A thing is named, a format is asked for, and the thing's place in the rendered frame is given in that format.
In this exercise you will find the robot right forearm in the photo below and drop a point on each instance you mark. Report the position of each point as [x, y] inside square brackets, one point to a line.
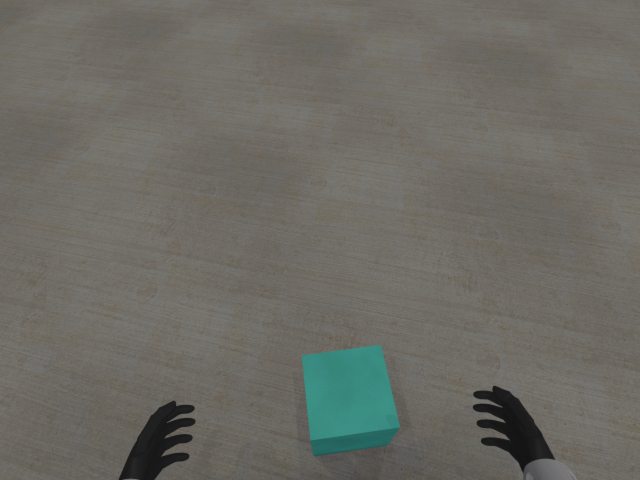
[547, 469]

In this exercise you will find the carton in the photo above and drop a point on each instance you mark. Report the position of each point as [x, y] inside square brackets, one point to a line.
[349, 400]

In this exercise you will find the left robot hand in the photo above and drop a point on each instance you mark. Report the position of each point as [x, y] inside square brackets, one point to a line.
[144, 461]

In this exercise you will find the right robot hand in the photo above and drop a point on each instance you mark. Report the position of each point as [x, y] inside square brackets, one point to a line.
[526, 442]

